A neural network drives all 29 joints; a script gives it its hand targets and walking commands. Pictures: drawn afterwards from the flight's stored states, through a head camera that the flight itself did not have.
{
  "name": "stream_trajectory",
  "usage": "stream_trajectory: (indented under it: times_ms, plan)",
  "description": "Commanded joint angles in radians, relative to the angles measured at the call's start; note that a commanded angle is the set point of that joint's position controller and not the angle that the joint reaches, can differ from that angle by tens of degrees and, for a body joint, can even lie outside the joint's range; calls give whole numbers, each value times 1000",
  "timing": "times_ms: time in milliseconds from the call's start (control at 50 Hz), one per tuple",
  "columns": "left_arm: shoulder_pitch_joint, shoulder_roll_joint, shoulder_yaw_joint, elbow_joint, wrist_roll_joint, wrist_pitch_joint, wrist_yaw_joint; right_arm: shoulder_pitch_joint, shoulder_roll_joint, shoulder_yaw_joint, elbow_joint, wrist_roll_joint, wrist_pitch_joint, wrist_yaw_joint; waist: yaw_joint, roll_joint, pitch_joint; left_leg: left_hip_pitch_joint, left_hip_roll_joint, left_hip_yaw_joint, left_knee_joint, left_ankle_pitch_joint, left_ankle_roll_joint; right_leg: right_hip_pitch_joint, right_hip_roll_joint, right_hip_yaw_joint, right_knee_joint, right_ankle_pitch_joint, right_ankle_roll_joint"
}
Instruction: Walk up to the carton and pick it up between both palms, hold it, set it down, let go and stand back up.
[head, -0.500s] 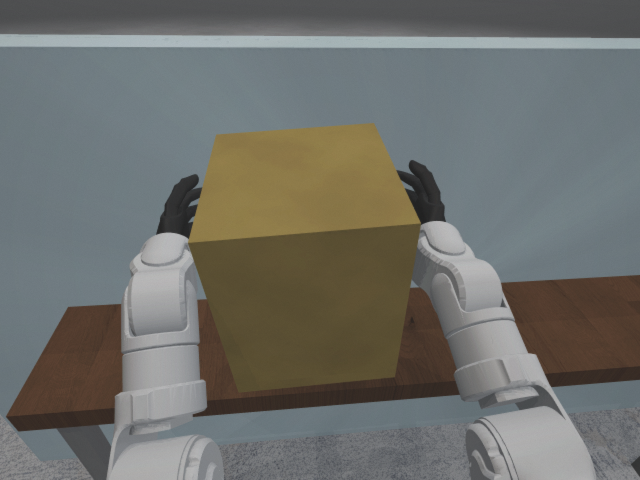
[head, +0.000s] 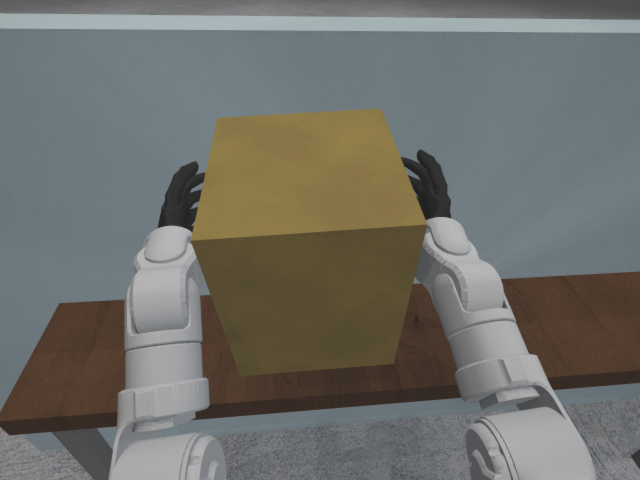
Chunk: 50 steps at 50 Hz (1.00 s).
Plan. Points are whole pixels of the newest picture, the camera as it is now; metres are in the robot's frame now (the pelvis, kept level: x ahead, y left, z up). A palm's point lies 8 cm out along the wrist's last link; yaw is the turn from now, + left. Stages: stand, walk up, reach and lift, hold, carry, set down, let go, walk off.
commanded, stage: hold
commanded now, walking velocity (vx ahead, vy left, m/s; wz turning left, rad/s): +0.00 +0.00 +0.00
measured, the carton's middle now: (308, 245) +0.38 -0.01 +0.16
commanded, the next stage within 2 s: none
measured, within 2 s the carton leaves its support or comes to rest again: neither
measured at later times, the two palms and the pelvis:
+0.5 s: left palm (170, 260) +0.33 +0.15 +0.19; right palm (429, 243) +0.34 -0.14 +0.19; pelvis -0.03 +0.00 +0.00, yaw +0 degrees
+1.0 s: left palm (173, 234) +0.34 +0.14 +0.22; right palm (442, 220) +0.34 -0.15 +0.22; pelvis -0.01 +0.00 +0.00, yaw +0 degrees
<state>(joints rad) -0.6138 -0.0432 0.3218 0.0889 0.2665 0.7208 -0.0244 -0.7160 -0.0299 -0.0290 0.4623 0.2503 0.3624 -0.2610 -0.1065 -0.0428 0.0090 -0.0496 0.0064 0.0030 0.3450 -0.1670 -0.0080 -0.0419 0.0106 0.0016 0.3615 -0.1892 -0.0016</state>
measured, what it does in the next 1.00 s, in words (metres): stands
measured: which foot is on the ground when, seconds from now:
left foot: down 0.00-1.00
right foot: down 0.00-1.00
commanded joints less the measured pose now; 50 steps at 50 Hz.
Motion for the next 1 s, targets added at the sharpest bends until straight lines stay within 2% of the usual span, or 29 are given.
stream_trajectory:
  times_ms: [0, 60, 80, 100, 180, 260, 280, 320, 340, 380, 400, 420, 440, 500, 540, 560, 600, 660, 680, 700, 720, 760, 780, 800, 840, 900, 920, 940, 980]
  plan:
    - [-466, -437, -502, -175, -69, 31, -153, -576, 494, 493, -411, 149, 41, 63, 2, 48, -367, 213, -68, 0, 31, 412, -24, 187, 51, -56, -62, 551, 90]
    - [-524, -412, -452, -156, -17, 60, -185, -585, 482, 430, -308, 113, 69, 85, 11, 50, -254, 168, -52, 12, -30, 240, -9, 134, 47, -65, -98, 281, 68]
    - [-515, -407, -438, -139, -23, 62, -189, -592, 488, 431, -304, 109, 77, 90, 21, 27, -235, 150, -47, 11, -43, 211, 2, 124, 44, -61, -100, 254, 66]
    - [-554, -432, -460, -155, -39, 58, -191, -638, 494, 414, -318, 99, 67, 99, 10, 36, -257, 152, -42, 12, -42, 224, -4, 110, 48, -69, -100, 238, 57]
    - [-677, -476, -486, -144, -75, 29, -185, -706, 527, 382, -284, 72, 41, 127, 9, 53, -278, 121, -40, 11, -55, 141, -10, 64, 48, -79, -98, 121, 45]
    - [-808, -478, -437, -8, -63, -9, -169, -796, 543, 283, -158, -18, 4, 177, 30, 52, -238, 29, -28, 18, -114, -122, 12, -27, 34, -86, -114, -137, 22]
    - [-816, -459, -397, 52, -38, -14, -170, -809, 537, 240, -103, -51, -4, 191, 41, 40, -199, -12, -24, 28, -138, -198, 29, -43, 30, -86, -120, -209, 22]
    - [-804, -463, -369, 122, -26, -21, -174, -825, 536, 192, -78, -91, -29, 209, 39, 31, -177, -42, -17, 33, -158, -251, 44, -31, 36, -93, -115, -233, 23]
    - [-829, -460, -357, 130, -23, -36, -173, -848, 553, 182, -81, -108, -47, 218, 50, 17, -179, -63, -21, 43, -159, -263, 51, -36, 33, -95, -114, -248, 25]
    - [-846, -499, -373, 136, -42, -55, -172, -854, 568, 158, -67, -117, -74, 231, 32, 26, -213, -64, -12, 40, -161, -264, 52, -11, 38, -93, -102, -220, 34]
    - [-863, -508, -381, 141, -51, -69, -166, -891, 586, 165, -76, -121, -90, 235, 47, 17, -232, -40, -13, 49, -150, -233, 51, -30, 35, -93, -104, -207, 34]
    - [-890, -521, -408, 106, -76, -86, -158, -925, 605, 181, -112, -111, -114, 235, 43, 28, -310, -11, -17, 48, -129, -176, 46, -7, 31, -91, -98, -153, 39]
    - [-911, -541, -433, 62, -103, -106, -144, -952, 642, 219, -146, -97, -129, 237, 55, 9, -395, 39, -24, 49, -101, -97, 43, -9, 31, -87, -94, -98, 41]
    - [-903, -589, -538, -50, -180, -145, -110, -946, 671, 293, -241, -60, -169, 210, 23, 33, -611, 189, -37, 45, -15, 191, 17, 51, 41, -89, -77, 157, 51]
    - [-869, -586, -532, -11, -168, -140, -103, -919, 653, 308, -228, -50, -161, 197, 20, 31, -587, 197, -38, 39, -15, 174, 20, 46, 42, -87, -92, 129, 54]
    - [-845, -571, -518, 12, -151, -133, -101, -911, 650, 308, -236, -50, -157, 191, 31, 21, -560, 186, -41, 38, -17, 156, 26, 48, 40, -81, -97, 131, 53]
    - [-809, -553, -503, -3, -131, -119, -107, -847, 648, 303, -209, -40, -143, 177, 14, 11, -508, 173, -48, 44, -23, 161, 31, 81, 36, -77, -97, 167, 64]
    - [-663, -519, -479, -2, -103, -82, -130, -785, 612, 362, -249, 17, -115, 141, 10, -6, -452, 179, -58, 39, -3, 277, 30, 155, 39, -70, -89, 329, 78]
    - [-625, -501, -476, -39, -100, -74, -138, -758, 625, 399, -306, 45, -107, 126, 18, -10, -484, 185, -66, 39, 13, 333, 31, 210, 35, -56, -76, 439, 85]
    - [-593, -503, -489, -77, -101, -65, -146, -730, 615, 419, -335, 65, -97, 111, 3, -11, -507, 199, -72, 35, 28, 386, 21, 246, 33, -55, -61, 533, 95]
    - [-592, -489, -492, -106, -96, -60, -150, -697, 606, 443, -345, 79, -83, 101, 5, -4, -495, 202, -76, 31, 32, 399, 15, 255, 35, -51, -56, 562, 95]
    - [-565, -509, -534, -203, -118, -46, -151, -686, 606, 512, -454, 134, -71, 79, -2, 9, -565, 237, -82, 22, 63, 504, -3, 311, 41, -53, -29, 711, 103]
    - [-574, -510, -558, -227, -131, -39, -151, -680, 594, 513, -478, 142, -56, 69, -19, 26, -564, 248, -81, 15, 68, 507, -16, 291, 43, -60, -25, 714, 105]
    - [-568, -522, -568, -260, -137, -33, -149, -688, 585, 525, -510, 158, -47, 64, -16, 32, -573, 258, -77, 8, 70, 535, -23, 283, 50, -58, -24, 717, 105]
    - [-579, -505, -566, -267, -123, -15, -148, -650, 562, 504, -472, 149, -20, 62, -17, 61, -502, 257, -73, 1, 62, 514, -34, 237, 52, -66, -34, 651, 96]
    - [-562, -466, -504, -179, -69, 17, -163, -623, 511, 457, -343, 121, 20, 81, 2, 54, -331, 208, -52, 0, 6, 349, -21, 136, 55, -73, -84, 369, 70]
    - [-593, -470, -507, -184, -64, 22, -166, -623, 516, 434, -321, 111, 25, 90, -2, 69, -320, 195, -48, 2, -10, 280, -18, 111, 50, -75, -88, 298, 61]
    - [-564, -436, -447, -110, -24, 39, -175, -618, 497, 401, -254, 83, 40, 99, 14, 53, -226, 156, -48, 13, -41, 192, -5, 93, 45, -72, -105, 207, 59]
    - [-600, -423, -410, -80, -11, 47, -189, -648, 496, 366, -214, 57, 45, 117, 19, 34, -186, 109, -42, 17, -77, 91, 10, 76, 37, -75, -119, 81, 48]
